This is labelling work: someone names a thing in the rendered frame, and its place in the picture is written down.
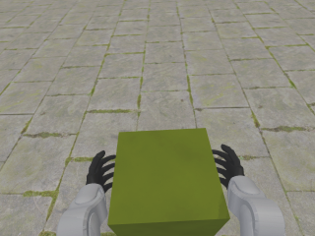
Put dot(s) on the left robot forearm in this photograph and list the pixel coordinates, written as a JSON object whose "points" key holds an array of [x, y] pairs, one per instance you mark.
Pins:
{"points": [[86, 213]]}

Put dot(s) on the right robot hand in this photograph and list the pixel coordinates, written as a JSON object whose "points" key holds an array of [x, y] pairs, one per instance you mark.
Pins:
{"points": [[231, 163]]}

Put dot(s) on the carton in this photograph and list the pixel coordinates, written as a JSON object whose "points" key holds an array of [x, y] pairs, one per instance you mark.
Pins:
{"points": [[166, 183]]}

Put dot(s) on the right robot forearm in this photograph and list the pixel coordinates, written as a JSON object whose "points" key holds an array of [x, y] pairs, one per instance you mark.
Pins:
{"points": [[257, 215]]}

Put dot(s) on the left robot hand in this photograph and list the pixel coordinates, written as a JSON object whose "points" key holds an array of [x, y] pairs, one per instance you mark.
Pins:
{"points": [[96, 171]]}

